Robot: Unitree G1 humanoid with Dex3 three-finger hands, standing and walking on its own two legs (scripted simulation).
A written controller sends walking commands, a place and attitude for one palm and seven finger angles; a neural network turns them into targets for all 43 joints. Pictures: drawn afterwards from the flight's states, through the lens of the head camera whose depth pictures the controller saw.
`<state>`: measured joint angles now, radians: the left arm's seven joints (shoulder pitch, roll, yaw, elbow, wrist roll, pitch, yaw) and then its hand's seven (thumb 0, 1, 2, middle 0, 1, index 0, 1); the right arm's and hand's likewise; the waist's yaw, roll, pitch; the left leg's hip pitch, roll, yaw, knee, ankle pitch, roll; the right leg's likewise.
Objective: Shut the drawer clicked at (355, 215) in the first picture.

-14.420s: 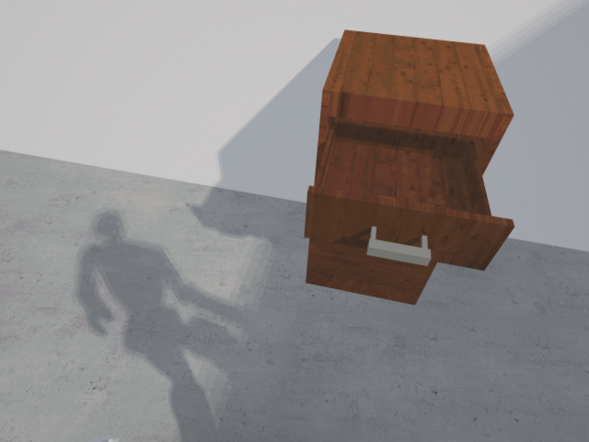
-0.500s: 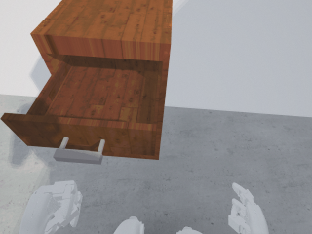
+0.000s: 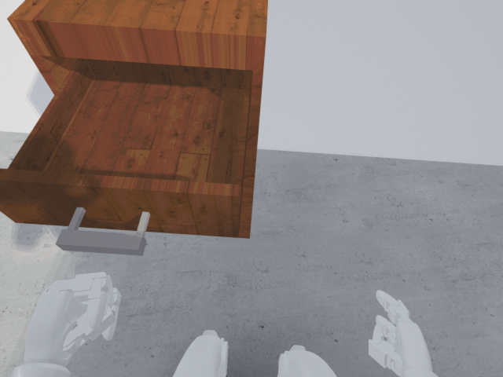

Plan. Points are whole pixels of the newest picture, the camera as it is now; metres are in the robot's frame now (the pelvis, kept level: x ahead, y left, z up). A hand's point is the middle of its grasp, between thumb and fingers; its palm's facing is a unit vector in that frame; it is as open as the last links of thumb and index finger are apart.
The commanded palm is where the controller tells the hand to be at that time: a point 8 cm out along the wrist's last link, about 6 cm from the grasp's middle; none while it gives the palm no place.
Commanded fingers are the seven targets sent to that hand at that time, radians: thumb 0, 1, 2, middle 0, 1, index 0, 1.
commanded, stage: bring the fist close to the handle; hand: left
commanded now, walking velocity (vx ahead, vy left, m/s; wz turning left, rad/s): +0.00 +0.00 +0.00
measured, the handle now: (107, 229) +0.32 +0.25 +0.03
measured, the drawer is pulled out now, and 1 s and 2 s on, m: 0.28 0.28 0.17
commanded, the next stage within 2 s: push the drawer shut in 0.52 s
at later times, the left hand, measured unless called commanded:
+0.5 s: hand (108, 316) +0.20 +0.21 +0.02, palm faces +0.03 -1.00 -0.03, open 3.3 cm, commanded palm +0.18 +0.26 +0.03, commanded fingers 0.00 0.90 0.90 -1.40 -1.60 -1.40 -1.60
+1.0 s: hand (121, 283) +0.24 +0.20 +0.03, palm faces +0.00 -1.00 -0.05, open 3.3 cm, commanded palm +0.23 +0.26 +0.03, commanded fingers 0.00 0.90 0.90 -1.40 -1.60 -1.40 -1.60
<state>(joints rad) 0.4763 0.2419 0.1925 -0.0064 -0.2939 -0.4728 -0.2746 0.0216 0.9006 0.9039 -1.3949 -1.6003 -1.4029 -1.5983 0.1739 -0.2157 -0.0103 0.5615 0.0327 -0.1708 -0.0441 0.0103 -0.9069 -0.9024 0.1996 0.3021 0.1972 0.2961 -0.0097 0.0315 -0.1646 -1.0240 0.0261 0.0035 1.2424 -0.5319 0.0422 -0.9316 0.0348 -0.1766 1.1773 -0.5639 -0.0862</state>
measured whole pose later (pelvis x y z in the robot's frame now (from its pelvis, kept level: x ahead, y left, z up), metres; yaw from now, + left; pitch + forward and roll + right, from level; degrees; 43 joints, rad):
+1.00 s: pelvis -0.01 +0.03 -0.01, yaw -1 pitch +20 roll -5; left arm 0.33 0.25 0.09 -0.03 -0.21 -0.43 -0.12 0.02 0.89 0.91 -1.40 -1.60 -1.40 -1.60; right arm 0.23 -0.23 0.03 0.49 0.01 -0.07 -0.02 0.01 -0.91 -0.90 0.20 0.30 0.20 0.30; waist -0.03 0.03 -0.18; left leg -1.11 0.01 0.03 1.29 -0.54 0.09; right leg -1.01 0.01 -0.15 1.22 -0.56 -0.04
